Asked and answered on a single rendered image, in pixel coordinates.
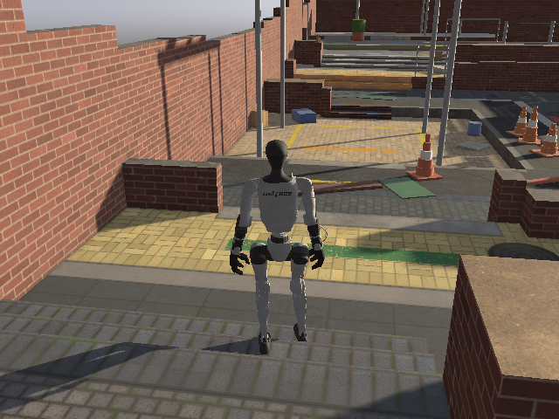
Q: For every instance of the robot left foot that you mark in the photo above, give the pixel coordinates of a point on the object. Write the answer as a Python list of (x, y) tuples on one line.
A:
[(264, 347)]

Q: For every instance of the left robot upper arm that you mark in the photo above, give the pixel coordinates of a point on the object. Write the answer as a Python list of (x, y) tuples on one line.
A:
[(250, 187)]

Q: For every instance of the robot right forearm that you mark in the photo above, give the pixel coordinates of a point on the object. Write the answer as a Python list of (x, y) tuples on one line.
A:
[(315, 235)]

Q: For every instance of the left robot hand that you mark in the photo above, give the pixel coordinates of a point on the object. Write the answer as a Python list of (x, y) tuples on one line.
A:
[(234, 263)]

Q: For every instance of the robot left forearm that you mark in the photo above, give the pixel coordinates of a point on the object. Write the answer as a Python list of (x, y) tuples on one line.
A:
[(239, 238)]

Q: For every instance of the right robot hand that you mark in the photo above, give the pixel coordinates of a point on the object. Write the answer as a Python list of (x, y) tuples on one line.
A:
[(317, 255)]

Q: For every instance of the right robot shin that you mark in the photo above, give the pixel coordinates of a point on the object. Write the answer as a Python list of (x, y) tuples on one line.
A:
[(300, 308)]

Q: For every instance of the right robot upper arm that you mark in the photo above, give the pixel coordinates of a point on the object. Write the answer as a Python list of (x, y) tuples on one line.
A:
[(305, 185)]

